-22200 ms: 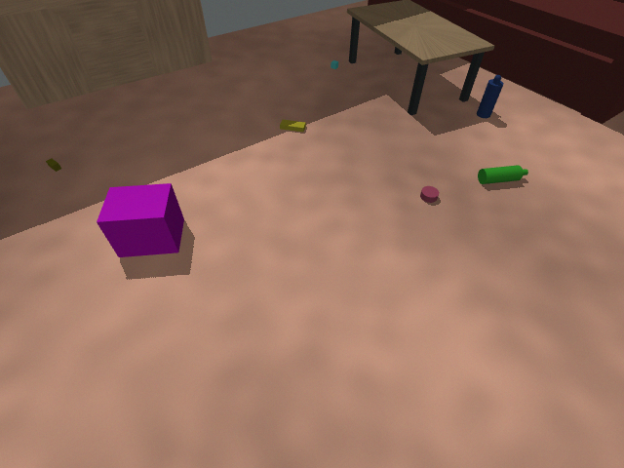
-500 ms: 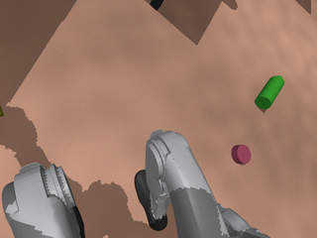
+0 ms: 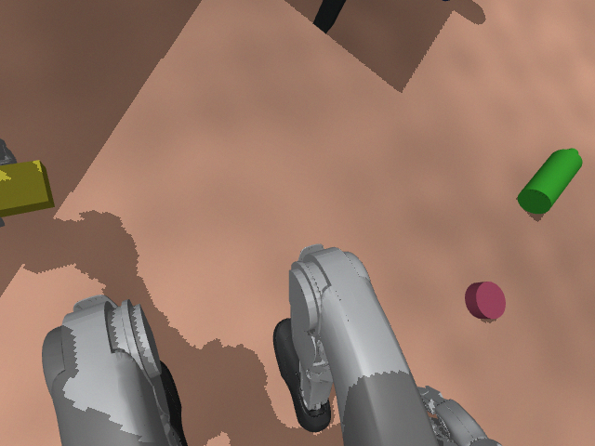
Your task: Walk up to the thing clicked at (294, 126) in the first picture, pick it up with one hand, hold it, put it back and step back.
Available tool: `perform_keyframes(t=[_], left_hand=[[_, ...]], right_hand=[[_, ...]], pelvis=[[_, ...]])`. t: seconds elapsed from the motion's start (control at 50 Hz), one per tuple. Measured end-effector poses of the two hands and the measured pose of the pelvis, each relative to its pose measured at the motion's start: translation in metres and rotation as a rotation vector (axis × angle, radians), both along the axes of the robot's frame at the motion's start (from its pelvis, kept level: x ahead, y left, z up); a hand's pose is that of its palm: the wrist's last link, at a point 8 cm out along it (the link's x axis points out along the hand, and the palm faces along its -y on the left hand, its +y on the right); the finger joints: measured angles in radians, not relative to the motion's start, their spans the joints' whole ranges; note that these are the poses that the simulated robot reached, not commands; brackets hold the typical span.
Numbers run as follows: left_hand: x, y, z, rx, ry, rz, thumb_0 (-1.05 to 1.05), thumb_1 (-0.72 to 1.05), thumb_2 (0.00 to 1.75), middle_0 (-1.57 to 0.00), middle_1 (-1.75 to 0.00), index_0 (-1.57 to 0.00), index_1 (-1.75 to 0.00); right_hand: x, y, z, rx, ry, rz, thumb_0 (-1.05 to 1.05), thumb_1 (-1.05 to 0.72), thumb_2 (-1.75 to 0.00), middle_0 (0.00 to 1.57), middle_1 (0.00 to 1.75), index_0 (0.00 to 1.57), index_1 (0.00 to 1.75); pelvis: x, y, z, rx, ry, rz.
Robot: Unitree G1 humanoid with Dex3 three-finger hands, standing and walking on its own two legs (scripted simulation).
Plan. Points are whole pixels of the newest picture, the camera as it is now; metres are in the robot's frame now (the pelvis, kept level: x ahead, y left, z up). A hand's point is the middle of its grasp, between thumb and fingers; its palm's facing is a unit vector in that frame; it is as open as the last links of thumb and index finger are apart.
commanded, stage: lift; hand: left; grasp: from above
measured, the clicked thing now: out of the picture +0.48 +0.33 -0.18
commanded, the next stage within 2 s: hold in 1.68 s
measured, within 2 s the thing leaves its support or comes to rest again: neither
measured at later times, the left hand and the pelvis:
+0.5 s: hand out of the picture +0.40 +0.34 -0.02, palm faces -0.45 -0.11 -0.88, open 8.8 cm; pelvis +0.00 +0.00 +0.08, yaw +4 degrees
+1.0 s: hand out of the picture +0.32 +0.31 +0.19, palm faces -0.43 -0.15 -0.89, open 8.8 cm; pelvis +0.00 +0.00 +0.26, yaw +8 degrees
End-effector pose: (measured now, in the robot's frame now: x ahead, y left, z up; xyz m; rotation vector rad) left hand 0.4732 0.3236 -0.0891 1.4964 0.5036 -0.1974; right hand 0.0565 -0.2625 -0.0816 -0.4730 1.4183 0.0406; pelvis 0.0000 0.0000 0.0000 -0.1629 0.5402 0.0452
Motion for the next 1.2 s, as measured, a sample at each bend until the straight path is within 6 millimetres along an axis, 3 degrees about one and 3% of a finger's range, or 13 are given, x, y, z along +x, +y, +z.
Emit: perform_keyframes(t=[0.12, 0.24, 0.58, 0.76, 1.0, 1.2], left_hand=[[-0.007, 0.006, 0.016, -0.003, 0.008, 0.014, 0.01, 0.22, 0.21, -0.83, -0.33, -0.86, -0.30], [-0.023, 0.014, 0.044, -0.005, 0.036, 0.024, 0.01, 0.22, 0.22, -0.82, -0.34, -0.85, -0.31], [-0.079, 0.014, 0.154, -0.039, 0.010, -0.004, 0.01, 0.21, 0.26, -0.81, -0.36, -0.83, -0.34], [-0.106, 0.004, 0.228, -0.045, -0.020, 0.000, 0.01, 0.22, 0.25, -0.81, -0.35, -0.83, -0.33], [-0.144, -0.012, 0.333, -0.064, 0.000, 0.020, 0.01, 0.22, 0.25, -0.81, -0.35, -0.83, -0.33], [-0.154, -0.025, 0.395, -0.057, 0.001, 0.021, 0.01, 0.23, 0.25, -0.79, -0.37, -0.82, -0.35]], right_hand=[[0.001, 0.005, 0.009, 0.001, 0.006, -0.037, 0.00, -0.92, -0.90, 0.20, 0.30, 0.20, 0.30], [0.011, 0.005, 0.023, -0.002, -0.012, -0.066, 0.00, -0.91, -0.90, 0.20, 0.30, 0.20, 0.30], [0.063, 0.009, 0.084, 0.016, -0.188, -0.065, 0.00, -0.91, -0.90, 0.20, 0.30, 0.20, 0.30], [0.085, 0.022, 0.138, 0.045, -0.281, -0.084, 0.00, -0.90, -0.90, 0.20, 0.30, 0.20, 0.30], [0.096, 0.030, 0.235, 0.069, -0.371, -0.120, 0.00, -0.90, -0.90, 0.20, 0.30, 0.20, 0.30], [0.107, 0.028, 0.301, 0.074, -0.433, -0.144, 0.01, -0.90, -0.90, 0.20, 0.30, 0.20, 0.30]], pelvis=[[0.001, 0.002, 0.013, 0.000, 0.028, 0.012], [0.001, 0.004, 0.033, 0.007, 0.042, 0.028], [-0.006, 0.004, 0.104, 0.037, 0.029, 0.059], [-0.005, 0.004, 0.162, 0.055, -0.019, 0.076], [0.004, 0.005, 0.259, 0.092, -0.128, 0.098], [0.021, 0.005, 0.323, 0.122, -0.211, 0.109]])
